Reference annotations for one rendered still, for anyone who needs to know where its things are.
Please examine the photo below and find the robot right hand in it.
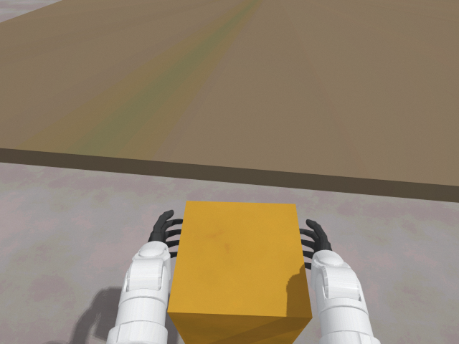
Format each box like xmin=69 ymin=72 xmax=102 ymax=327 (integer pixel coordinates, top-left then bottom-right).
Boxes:
xmin=299 ymin=219 xmax=332 ymax=269

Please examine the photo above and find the carton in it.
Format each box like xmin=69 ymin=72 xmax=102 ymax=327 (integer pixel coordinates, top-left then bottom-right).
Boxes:
xmin=167 ymin=201 xmax=313 ymax=344

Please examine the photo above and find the robot right forearm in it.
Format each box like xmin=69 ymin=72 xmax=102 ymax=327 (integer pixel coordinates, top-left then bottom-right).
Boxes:
xmin=311 ymin=250 xmax=381 ymax=344

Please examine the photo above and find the robot left forearm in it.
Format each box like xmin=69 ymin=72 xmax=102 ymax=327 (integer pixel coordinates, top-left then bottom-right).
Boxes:
xmin=106 ymin=241 xmax=171 ymax=344

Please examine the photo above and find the robot left hand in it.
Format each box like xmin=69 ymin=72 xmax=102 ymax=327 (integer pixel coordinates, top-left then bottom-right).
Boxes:
xmin=148 ymin=210 xmax=183 ymax=258

